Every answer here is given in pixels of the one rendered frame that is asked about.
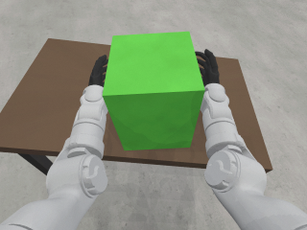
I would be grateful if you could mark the robot right hand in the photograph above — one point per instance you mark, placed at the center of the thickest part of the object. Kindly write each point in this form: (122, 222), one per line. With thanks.
(210, 73)

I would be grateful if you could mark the carton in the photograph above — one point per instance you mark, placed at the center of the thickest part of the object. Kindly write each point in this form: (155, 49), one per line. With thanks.
(153, 90)

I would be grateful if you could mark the table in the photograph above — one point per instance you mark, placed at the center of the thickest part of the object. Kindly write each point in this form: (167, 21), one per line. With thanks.
(40, 114)

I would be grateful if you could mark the robot left forearm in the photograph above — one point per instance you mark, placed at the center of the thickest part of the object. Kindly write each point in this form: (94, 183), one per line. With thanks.
(89, 127)

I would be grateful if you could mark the robot left hand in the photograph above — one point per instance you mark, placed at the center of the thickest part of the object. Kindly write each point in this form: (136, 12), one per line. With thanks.
(97, 75)

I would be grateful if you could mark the robot right upper arm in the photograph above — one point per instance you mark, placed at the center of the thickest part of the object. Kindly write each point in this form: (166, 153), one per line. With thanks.
(239, 183)

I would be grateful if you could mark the robot right forearm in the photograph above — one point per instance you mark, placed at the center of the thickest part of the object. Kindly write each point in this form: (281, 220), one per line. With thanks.
(218, 123)

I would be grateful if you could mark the robot left upper arm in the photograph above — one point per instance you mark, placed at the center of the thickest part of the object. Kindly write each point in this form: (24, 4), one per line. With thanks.
(73, 185)

